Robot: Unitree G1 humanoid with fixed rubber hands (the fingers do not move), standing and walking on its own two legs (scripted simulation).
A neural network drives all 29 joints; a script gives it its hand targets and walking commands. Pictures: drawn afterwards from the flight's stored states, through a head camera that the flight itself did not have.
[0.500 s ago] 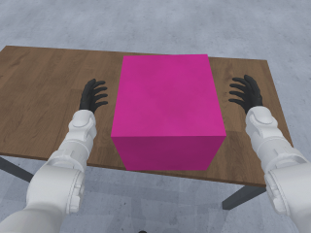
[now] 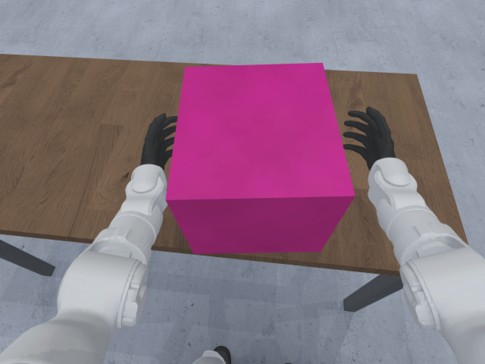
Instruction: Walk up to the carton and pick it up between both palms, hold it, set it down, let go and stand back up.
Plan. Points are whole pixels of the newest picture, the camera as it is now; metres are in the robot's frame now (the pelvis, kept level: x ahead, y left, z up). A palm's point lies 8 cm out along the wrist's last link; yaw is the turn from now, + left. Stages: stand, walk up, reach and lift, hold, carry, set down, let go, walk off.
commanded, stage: reach and lift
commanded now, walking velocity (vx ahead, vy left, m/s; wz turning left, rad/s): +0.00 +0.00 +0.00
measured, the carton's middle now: (255, 162) +0.47 +0.04 +0.00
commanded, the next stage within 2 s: none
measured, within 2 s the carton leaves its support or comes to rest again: leaves its support in 1.70 s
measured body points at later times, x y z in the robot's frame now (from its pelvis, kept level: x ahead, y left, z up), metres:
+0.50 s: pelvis +0.01 +0.01 +0.01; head +0.09 +0.01 +0.45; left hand +0.44 +0.21 +0.05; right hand +0.47 -0.14 +0.06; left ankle +0.05 +0.13 -0.72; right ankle +0.01 -0.11 -0.72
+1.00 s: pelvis +0.01 +0.01 +0.01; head +0.09 +0.02 +0.45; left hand +0.43 +0.21 +0.05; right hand +0.47 -0.14 +0.06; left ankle +0.05 +0.13 -0.72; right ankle +0.01 -0.11 -0.72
